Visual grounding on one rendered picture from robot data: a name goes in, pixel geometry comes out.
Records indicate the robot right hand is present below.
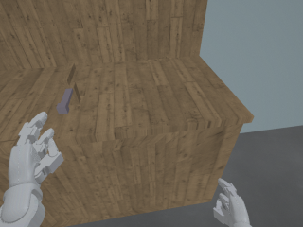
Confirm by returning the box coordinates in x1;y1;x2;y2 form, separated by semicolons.
213;178;250;227

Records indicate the robot left hand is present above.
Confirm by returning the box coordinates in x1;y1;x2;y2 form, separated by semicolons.
8;112;64;188

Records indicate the tap lever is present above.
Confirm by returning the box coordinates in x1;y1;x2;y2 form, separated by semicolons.
56;88;73;114

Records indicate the counter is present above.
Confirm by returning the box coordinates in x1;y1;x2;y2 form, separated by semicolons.
0;0;254;227

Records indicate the robot left forearm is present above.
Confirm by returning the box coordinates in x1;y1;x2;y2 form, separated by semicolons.
0;183;45;227

